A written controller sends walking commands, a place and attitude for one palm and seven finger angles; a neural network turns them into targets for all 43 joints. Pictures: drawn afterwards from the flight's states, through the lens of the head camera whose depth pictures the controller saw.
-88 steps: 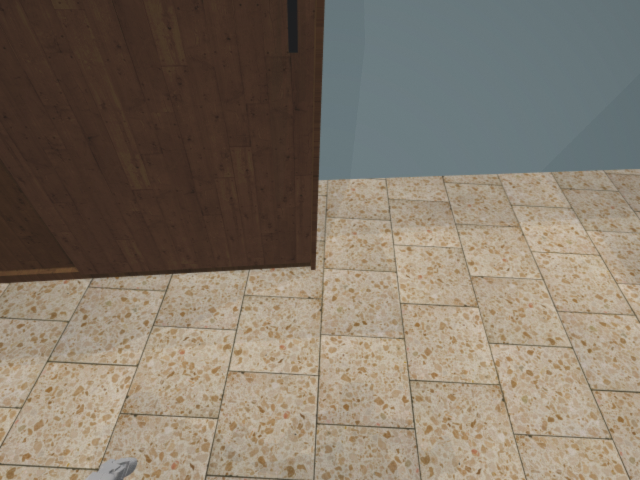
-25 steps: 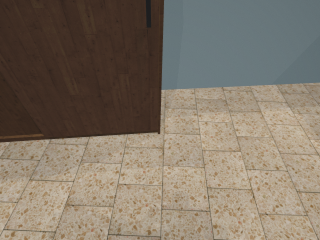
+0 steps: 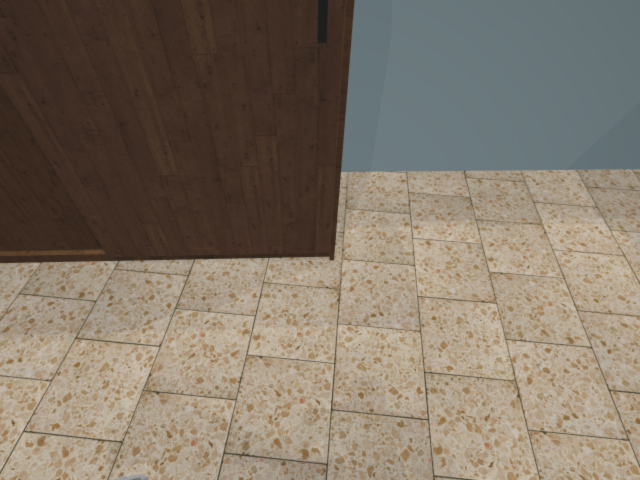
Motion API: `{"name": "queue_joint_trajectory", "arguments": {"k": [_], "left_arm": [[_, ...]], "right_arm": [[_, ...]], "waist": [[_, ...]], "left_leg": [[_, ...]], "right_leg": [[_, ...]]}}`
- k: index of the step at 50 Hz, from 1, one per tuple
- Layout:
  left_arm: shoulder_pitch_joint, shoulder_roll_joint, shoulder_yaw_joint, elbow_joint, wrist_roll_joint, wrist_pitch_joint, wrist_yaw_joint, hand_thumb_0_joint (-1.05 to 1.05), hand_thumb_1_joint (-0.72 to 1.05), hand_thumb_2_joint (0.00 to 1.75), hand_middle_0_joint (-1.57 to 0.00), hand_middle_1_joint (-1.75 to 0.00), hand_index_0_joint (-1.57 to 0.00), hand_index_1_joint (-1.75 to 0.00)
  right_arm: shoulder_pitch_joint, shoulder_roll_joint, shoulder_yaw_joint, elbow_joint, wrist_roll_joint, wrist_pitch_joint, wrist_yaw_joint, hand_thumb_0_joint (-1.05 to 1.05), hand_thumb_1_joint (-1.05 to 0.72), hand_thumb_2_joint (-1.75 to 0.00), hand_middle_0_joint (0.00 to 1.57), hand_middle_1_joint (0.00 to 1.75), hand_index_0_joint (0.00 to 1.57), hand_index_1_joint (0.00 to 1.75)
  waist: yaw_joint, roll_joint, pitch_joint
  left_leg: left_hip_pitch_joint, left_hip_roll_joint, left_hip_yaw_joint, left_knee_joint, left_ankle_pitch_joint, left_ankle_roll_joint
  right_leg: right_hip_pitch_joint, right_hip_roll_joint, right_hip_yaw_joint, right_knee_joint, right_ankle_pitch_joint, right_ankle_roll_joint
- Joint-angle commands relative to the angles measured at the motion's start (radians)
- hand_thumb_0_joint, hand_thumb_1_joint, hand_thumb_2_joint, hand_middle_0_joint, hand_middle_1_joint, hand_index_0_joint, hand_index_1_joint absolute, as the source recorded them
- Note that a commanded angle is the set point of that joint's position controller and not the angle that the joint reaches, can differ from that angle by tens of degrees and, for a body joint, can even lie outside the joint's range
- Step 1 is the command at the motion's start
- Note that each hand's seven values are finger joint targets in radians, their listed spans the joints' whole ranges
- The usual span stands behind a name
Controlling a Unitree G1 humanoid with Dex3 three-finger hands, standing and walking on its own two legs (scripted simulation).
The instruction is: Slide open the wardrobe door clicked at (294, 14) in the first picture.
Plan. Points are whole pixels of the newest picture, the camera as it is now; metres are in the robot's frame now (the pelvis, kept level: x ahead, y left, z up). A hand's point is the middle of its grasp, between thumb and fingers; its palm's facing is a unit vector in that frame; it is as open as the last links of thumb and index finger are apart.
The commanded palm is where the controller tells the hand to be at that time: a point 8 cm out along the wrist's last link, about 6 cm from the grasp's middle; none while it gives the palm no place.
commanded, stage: walk to a spot facing it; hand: right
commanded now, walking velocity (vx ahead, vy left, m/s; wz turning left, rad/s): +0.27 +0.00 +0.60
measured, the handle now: out of the picture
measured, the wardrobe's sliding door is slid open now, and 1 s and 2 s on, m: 0.00 0.00 0.00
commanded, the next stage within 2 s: turn to face it in 1.16 s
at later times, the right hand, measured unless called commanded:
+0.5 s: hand out of the picture +0.07 -0.15 -0.16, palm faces -0.17 +0.96 -0.20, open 7.4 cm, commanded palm none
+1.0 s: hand (405, 318) +0.43 -0.15 -0.17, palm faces -0.48 +0.85 -0.21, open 7.4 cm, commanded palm none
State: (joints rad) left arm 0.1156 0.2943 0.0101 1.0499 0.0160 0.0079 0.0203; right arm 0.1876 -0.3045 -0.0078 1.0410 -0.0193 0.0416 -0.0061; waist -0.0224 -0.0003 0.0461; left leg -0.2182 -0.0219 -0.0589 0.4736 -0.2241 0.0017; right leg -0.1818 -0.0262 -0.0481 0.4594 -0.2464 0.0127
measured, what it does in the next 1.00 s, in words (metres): walks ahead, turning left: right foot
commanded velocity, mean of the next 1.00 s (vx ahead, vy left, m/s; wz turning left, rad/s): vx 0.18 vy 0.00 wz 0.57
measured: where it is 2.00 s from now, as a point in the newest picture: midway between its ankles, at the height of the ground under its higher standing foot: (293, 478)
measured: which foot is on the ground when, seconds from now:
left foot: down 0.00-0.72, up 0.74-1.00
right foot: down 0.00-0.26, up 0.28-0.70, down 0.72-1.00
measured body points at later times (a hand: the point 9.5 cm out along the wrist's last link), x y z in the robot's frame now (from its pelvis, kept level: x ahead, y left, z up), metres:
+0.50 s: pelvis +0.07 +0.04 +0.00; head +0.09 +0.05 +0.45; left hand +0.11 +0.30 -0.14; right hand +0.08 -0.20 -0.14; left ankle +0.01 +0.12 -0.74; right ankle +0.15 -0.09 -0.66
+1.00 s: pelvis +0.24 -0.01 +0.00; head +0.28 -0.02 +0.45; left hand +0.15 +0.23 -0.13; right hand +0.46 -0.19 -0.15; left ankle +0.17 +0.12 -0.64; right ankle +0.28 -0.06 -0.74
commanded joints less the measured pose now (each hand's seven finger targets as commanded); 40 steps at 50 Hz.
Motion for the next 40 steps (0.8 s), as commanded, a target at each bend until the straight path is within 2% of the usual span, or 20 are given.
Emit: {"name": "queue_joint_trajectory", "arguments": {"k": [1, 3, 4, 5, 8, 11, 12, 13, 14, 15, 17, 21, 28, 31, 32, 34, 35, 36, 37, 40], "left_arm": [[0.049, 0.154, 0.047, -0.085, 0.001, 0.001, 0.007, 0.0, 0.9, 0.9, -0.2, -0.3, -0.2, -0.3], [0.058, 0.179, 0.061, -0.098, 0.006, -0.001, 0.0, 0.0, 0.9, 0.9, -0.2, -0.3, -0.2, -0.3], [0.064, 0.205, 0.071, -0.103, 0.006, -0.006, -0.002, 0.0, 0.9, 0.9, -0.2, -0.3, -0.2, -0.3], [0.051, 0.219, 0.08, -0.112, 0.001, -0.016, -0.003, 0.0, 0.9, 0.9, -0.2, -0.3, -0.2, -0.3], [0.044, 0.187, 0.081, -0.119, 0.008, -0.034, -0.002, 0.0, 0.9, 0.9, -0.2, -0.3, -0.2, -0.3], [0.044, 0.155, 0.078, -0.11, 0.011, -0.03, -0.007, 0.0, 0.9, 0.9, -0.2, -0.3, -0.2, -0.3], [0.048, 0.102, 0.067, -0.122, 0.003, -0.026, -0.013, 0.0, 0.9, 0.9, -0.2, -0.3, -0.2, -0.3], [-0.009, 0.022, 0.048, -0.185, 0.003, -0.033, -0.021, 0.0, 0.9, 0.9, -0.2, -0.3, -0.2, -0.3], [-0.084, 0.065, 0.052, -0.224, 0.009, -0.043, -0.023, 0.0, 0.9, 0.9, -0.2, -0.3, -0.2, -0.3], [-0.064, 0.063, 0.061, -0.221, 0.006, -0.047, -0.027, 0.0, 0.9, 0.9, -0.2, -0.3, -0.2, -0.3], [-0.037, 0.06, 0.064, -0.191, 0.01, -0.05, -0.031, 0.0, 0.9, 0.9, -0.2, -0.3, -0.2, -0.3], [0.005, 0.009, 0.064, -0.175, 0.01, -0.036, -0.036, 0.0, 0.9, 0.9, -0.2, -0.3, -0.2, -0.3], [-0.088, -0.024, 0.06, -0.232, 0.001, -0.048, -0.041, 0.0, 0.9, 0.9, -0.2, -0.3, -0.2, -0.3], [-0.099, -0.031, 0.055, -0.244, -0.004, -0.061, -0.037, 0.0, 0.9, 0.9, -0.2, -0.3, -0.2, -0.3], [-0.081, -0.025, 0.057, -0.239, -0.006, -0.066, -0.033, 0.0, 0.9, 0.9, -0.2, -0.3, -0.2, -0.3], [0.116, 0.019, 0.065, -0.177, -0.003, -0.079, -0.011, 0.0, 0.9, 0.9, -0.2, -0.3, -0.2, -0.3], [0.261, 0.121, 0.085, -0.138, 0.005, -0.084, 0.005, 0.0, 0.9, 0.9, -0.2, -0.3, -0.2, -0.3], [0.358, 0.21, 0.101, -0.115, 0.007, -0.084, 0.008, 0.0, 0.9, 0.9, -0.2, -0.3, -0.2, -0.3], [0.337, 0.193, 0.086, -0.129, -0.002, -0.064, 0.007, 0.0, 0.9, 0.9, -0.2, -0.3, -0.2, -0.3], [0.16, 0.036, 0.045, -0.156, 0.006, -0.077, 0.011, 0.0, 0.9, 0.9, -0.2, -0.3, -0.2, -0.3]], "right_arm": [[0.014, -0.142, -0.046, -0.106, -0.003, -0.004, 0.01, 0.0, -0.9, -0.9, 0.2, 0.3, 0.2, 0.3], [0.022, -0.119, -0.052, -0.132, -0.007, -0.001, 0.023, 0.0, -0.9, -0.9, 0.2, 0.3, 0.2, 0.3], [0.031, -0.097, -0.056, -0.142, -0.008, -0.001, 0.029, 0.0, -0.9, -0.9, 0.2, 0.3, 0.2, 0.3], [0.027, -0.08, -0.063, -0.155, -0.005, -0.002, 0.034, 0.0, -0.9, -0.9, 0.2, 0.3, 0.2, 0.3], [0.025, -0.044, -0.07, -0.173, -0.008, -0.017, 0.052, 0.0, -0.9, -0.9, 0.2, 0.3, 0.2, 0.3], [0.195, 0.0, -0.07, -0.12, -0.007, -0.035, 0.049, 0.0, -0.9, -0.9, 0.2, 0.3, 0.2, 0.3], [0.295, -0.063, -0.082, -0.089, -0.012, -0.05, 0.037, 0.0, -0.9, -0.9, 0.2, 0.3, 0.2, 0.3], [0.385, -0.174, -0.101, -0.068, -0.015, -0.069, 0.017, 0.0, -0.9, -0.9, 0.2, 0.3, 0.2, 0.3], [0.417, -0.17, -0.102, -0.073, 0.002, -0.073, -0.002, 0.0, -0.9, -0.9, 0.2, 0.3, 0.2, 0.3], [0.349, -0.148, -0.1, -0.092, 0.001, -0.077, -0.005, 0.0, -0.9, -0.9, 0.2, 0.3, 0.2, 0.3], [0.249, -0.1, -0.09, -0.111, -0.001, -0.089, -0.002, 0.0, -0.9, -0.9, 0.2, 0.3, 0.2, 0.3], [0.239, -0.059, -0.077, -0.101, -0.003, -0.106, 0.003, 0.0, -0.9, -0.9, 0.2, 0.3, 0.2, 0.3], [0.293, -0.053, -0.079, -0.07, -0.01, -0.107, -0.007, 0.0, -0.9, -0.9, 0.2, 0.3, 0.2, 0.3], [0.273, -0.063, -0.084, -0.075, -0.013, -0.099, -0.01, 0.0, -0.9, -0.9, 0.2, 0.3, 0.2, 0.3], [0.264, -0.067, -0.088, -0.076, -0.015, -0.095, -0.011, 0.0, -0.9, -0.9, 0.2, 0.3, 0.2, 0.3], [0.216, -0.06, -0.096, -0.089, -0.004, -0.093, -0.011, 0.0, -0.9, -0.9, 0.2, 0.3, 0.2, 0.3], [0.236, -0.022, -0.095, -0.099, 0.01, -0.089, -0.003, 0.0, -0.9, -0.9, 0.2, 0.3, 0.2, 0.3], [0.267, 0.033, -0.085, -0.112, 0.017, -0.089, 0.008, 0.0, -0.9, -0.9, 0.2, 0.3, 0.2, 0.3], [0.231, 0.006, -0.084, -0.125, 0.01, -0.083, 0.005, 0.0, -0.9, -0.9, 0.2, 0.3, 0.2, 0.3], [0.14, 0.017, -0.096, -0.123, -0.011, -0.058, 0.026, 0.0, -0.9, -0.9, 0.2, 0.3, 0.2, 0.3]], "waist": [[0.026, 0.008, -0.042], [0.024, -0.073, -0.014], [0.029, -0.168, -0.003], [0.024, -0.231, -0.013], [0.007, -0.148, 0.015], [-0.062, -0.067, 0.005], [-0.097, 0.151, -0.011], [-0.125, 0.441, 0.033], [-0.133, 0.285, 0.046], [-0.083, 0.156, 0.042], [-0.039, 0.12, 0.034], [0.004, 0.073, 0.044], [-0.03, 0.119, 0.013], [-0.036, 0.148, 0.003], [-0.03, 0.156, -0.006], [0.063, 0.096, -0.085], [0.109, -0.073, -0.21], [0.11, -0.327, -0.299], [0.11, -0.232, -0.244], [0.033, -0.135, -0.01]], "left_leg": [[-0.133, 0.088, -0.135, -0.025, -0.045, 0.034], [-0.225, 0.02, -0.092, 0.045, -0.332, 0.024], [-0.232, -0.025, -0.013, 0.208, -0.305, 0.01], [-0.22, -0.006, 0.065, 0.398, -0.248, -0.006], [-0.213, 0.069, 0.074, 0.366, -0.279, -0.001], [0.06, 0.011, 0.176, 0.1, -0.149, 0.005], [0.191, 0.093, 0.011, -0.085, -0.21, 0.041], [0.262, 0.343, -0.495, -0.264, -0.21, 0.139], [0.218, 0.406, -0.602, -0.315, -0.175, 0.205], [0.226, 0.383, -0.509, -0.292, -0.198, 0.23], [0.11, 0.322, -0.454, -0.283, -0.241, 0.22], [0.039, 0.237, -0.267, -0.265, 0.04, 0.188], [0.148, 0.212, -0.233, -0.223, 0.188, 0.177], [0.134, 0.208, -0.242, -0.159, 0.302, 0.163], [0.108, 0.209, -0.25, -0.123, 0.331, 0.158], [-0.009, 0.125, -0.198, 0.081, 0.39, 0.109], [-0.164, 0.028, -0.11, 0.316, 0.169, 0.06], [-0.369, -0.062, 0.027, 0.644, -0.385, 0.001], [-0.375, 0.002, -0.019, 0.77, -0.391, 0.002], [-0.364, 0.083, 0.025, 0.844, -0.213, -0.025]], "right_leg": [[0.013, -0.132, 0.075, -0.041, -0.151, -0.03], [0.002, -0.19, 0.161, -0.133, -0.424, -0.07], [-0.028, -0.268, 0.234, -0.219, -0.512, -0.109], [-0.054, -0.366, 0.294, -0.291, -0.494, -0.158], [-0.046, -0.361, 0.174, -0.226, -0.322, -0.154], [-0.173, -0.26, -0.01, 0.05, -0.276, -0.073], [-0.312, -0.167, -0.107, 0.328, -0.321, -0.014], [-0.625, -0.024, -0.132, 0.663, -0.42, 0.038], [-0.65, -0.057, 0.009, 0.729, -0.332, 0.02], [-0.643, -0.097, 0.044, 0.719, -0.222, 0.015], [-0.563, -0.116, 0.047, 0.723, -0.124, 0.024], [-0.482, -0.101, 0.014, 0.622, 0.001, 0.052], [-0.477, -0.07, -0.008, 0.403, 0.039, 0.056], [-0.347, -0.038, -0.023, 0.243, -0.013, 0.039], [-0.266, -0.028, -0.027, 0.187, -0.028, 0.032], [0.064, -0.018, -0.017, -0.009, 0.079, 0.017], [0.339, -0.204, 0.151, -0.032, 0.138, -0.025], [0.469, -0.502, 0.462, -0.07, 0.346, -0.122], [0.35, -0.529, 0.463, -0.097, 0.373, -0.18], [0.015, -0.386, 0.197, -0.162, 0.371, -0.125]]}}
